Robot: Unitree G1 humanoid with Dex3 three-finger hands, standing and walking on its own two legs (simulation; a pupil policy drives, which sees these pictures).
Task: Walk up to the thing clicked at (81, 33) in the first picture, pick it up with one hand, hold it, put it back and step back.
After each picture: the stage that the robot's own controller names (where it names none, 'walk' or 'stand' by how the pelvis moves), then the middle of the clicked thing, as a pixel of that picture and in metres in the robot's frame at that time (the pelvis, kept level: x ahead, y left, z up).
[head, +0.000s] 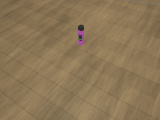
stand; (81, 35) +1.49 +0.07 -0.65
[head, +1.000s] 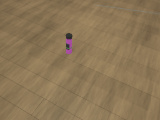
walk; (68, 43) +1.36 +0.12 -0.65
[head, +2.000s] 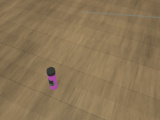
walk; (52, 79) +0.79 +0.26 -0.64
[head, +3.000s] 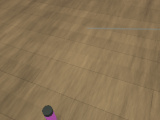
walk; (50, 117) +0.50 +0.29 -0.63
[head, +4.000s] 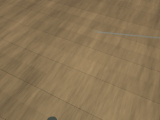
stand; out of the picture +0.40 +0.23 -0.64
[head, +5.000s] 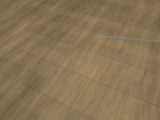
stand; out of the picture +0.39 +0.22 -0.65
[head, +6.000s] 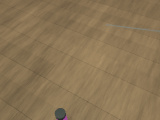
stand; (62, 119) +0.43 +0.19 -0.64
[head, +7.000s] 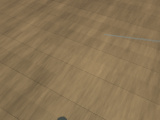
stand; out of the picture +0.42 +0.17 -0.66
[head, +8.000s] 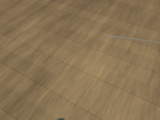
stand; out of the picture +0.41 +0.18 -0.66
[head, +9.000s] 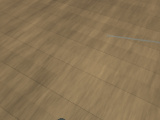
stand; out of the picture +0.41 +0.18 -0.66
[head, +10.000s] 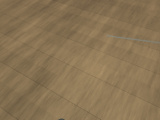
stand; out of the picture +0.41 +0.18 -0.66
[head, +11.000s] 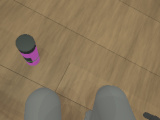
go down; (29, 52) +0.48 +0.21 -0.32
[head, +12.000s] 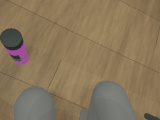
approach; (17, 49) +0.49 +0.23 -0.27
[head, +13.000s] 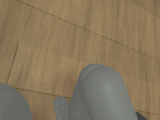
close in; out of the picture +0.47 +0.29 -0.17
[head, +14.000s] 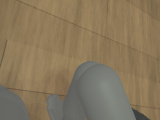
close; out of the picture +0.47 +0.31 -0.17
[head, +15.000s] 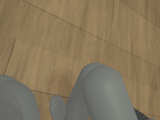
lift; out of the picture +0.42 +0.28 -0.17
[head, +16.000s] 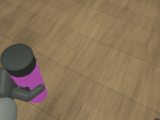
lift; (29, 79) +0.34 +0.18 +0.04
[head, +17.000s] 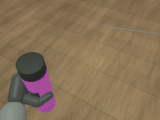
hold; (39, 87) +0.32 +0.16 +0.05
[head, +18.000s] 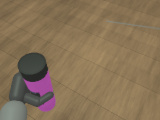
hold; (40, 86) +0.32 +0.16 +0.03
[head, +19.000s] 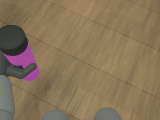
crouch; (22, 58) +0.42 +0.20 -0.03
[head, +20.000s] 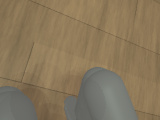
lower; out of the picture +0.49 +0.30 -0.13
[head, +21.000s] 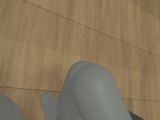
lower; out of the picture +0.48 +0.33 -0.18
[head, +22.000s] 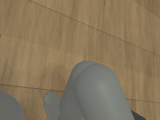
lower; out of the picture +0.47 +0.33 -0.17
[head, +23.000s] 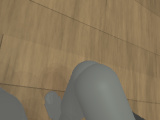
lower; out of the picture +0.47 +0.33 -0.17
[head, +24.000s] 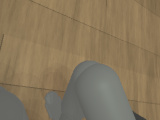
lower; out of the picture +0.46 +0.33 -0.17
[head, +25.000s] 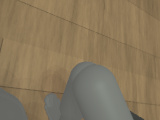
open; out of the picture +0.48 +0.31 -0.18
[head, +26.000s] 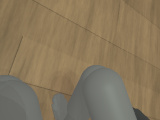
stand; out of the picture +0.48 +0.30 -0.19
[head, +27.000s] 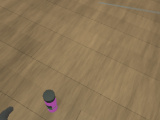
stand; (50, 101) +0.46 +0.18 -0.53
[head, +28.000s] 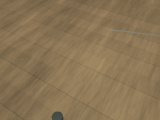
stand; out of the picture +0.44 +0.19 -0.60
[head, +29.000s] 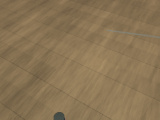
stand; out of the picture +0.43 +0.18 -0.60
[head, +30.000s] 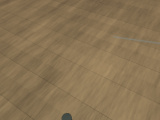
stand; out of the picture +0.46 +0.17 -0.66
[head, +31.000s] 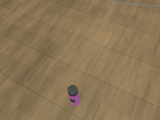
walk; (73, 96) +0.51 +0.10 -0.63
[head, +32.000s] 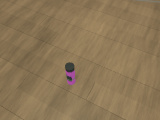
walk; (70, 74) +0.71 +0.13 -0.63
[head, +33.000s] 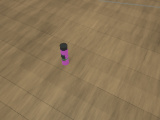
walk; (64, 54) +1.05 +0.21 -0.63
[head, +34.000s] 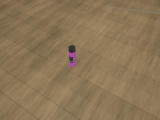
stand; (72, 56) +1.10 +0.16 -0.65
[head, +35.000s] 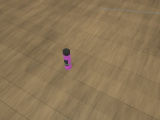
stand; (67, 59) +1.09 +0.20 -0.66
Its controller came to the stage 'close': yes
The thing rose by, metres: 0.68
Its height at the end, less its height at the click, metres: +0.00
